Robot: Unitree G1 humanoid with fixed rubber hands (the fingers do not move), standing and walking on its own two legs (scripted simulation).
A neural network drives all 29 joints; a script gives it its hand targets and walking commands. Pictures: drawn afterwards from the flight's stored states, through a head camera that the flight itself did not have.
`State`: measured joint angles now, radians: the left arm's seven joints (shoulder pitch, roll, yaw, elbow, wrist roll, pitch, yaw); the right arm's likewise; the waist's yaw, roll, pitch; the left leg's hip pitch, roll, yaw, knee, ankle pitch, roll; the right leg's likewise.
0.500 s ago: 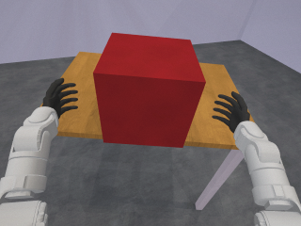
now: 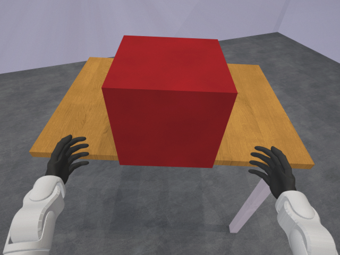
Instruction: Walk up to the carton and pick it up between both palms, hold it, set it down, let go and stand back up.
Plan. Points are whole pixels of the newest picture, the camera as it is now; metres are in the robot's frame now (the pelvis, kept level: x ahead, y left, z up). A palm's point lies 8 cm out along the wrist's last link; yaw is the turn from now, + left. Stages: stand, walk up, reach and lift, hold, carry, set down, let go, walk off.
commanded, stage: set down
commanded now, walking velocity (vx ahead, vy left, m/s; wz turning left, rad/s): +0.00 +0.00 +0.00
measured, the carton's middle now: (168, 102) +0.51 +0.02 +0.10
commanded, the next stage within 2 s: let go in 1.38 s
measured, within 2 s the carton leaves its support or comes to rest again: neither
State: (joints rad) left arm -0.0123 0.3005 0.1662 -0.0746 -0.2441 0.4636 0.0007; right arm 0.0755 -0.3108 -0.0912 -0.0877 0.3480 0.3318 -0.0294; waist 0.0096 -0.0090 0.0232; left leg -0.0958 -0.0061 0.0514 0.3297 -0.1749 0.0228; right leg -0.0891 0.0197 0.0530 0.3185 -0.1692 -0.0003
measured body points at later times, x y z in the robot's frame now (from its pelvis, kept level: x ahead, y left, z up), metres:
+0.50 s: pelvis +0.02 +0.00 +0.00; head +0.03 -0.01 +0.45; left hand +0.23 +0.24 +0.03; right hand +0.24 -0.22 +0.03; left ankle +0.01 +0.10 -0.75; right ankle +0.01 -0.12 -0.75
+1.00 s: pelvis +0.03 -0.01 +0.00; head +0.04 +0.00 +0.45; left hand +0.20 +0.23 -0.04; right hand +0.22 -0.22 -0.04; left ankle +0.01 +0.10 -0.75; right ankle +0.01 -0.12 -0.75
